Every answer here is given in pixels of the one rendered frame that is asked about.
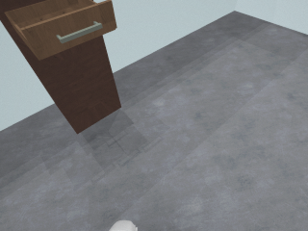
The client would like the left robot thigh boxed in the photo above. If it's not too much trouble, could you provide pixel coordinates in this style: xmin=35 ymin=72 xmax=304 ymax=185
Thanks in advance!
xmin=109 ymin=220 xmax=138 ymax=231

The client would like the cabinet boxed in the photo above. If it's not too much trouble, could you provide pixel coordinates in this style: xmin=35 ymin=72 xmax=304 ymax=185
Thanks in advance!
xmin=0 ymin=0 xmax=121 ymax=135

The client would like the handle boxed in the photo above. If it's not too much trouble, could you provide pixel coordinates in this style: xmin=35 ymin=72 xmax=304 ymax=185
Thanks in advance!
xmin=56 ymin=21 xmax=103 ymax=43

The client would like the drawer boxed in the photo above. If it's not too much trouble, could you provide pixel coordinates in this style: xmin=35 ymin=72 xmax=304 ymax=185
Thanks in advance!
xmin=5 ymin=0 xmax=117 ymax=61

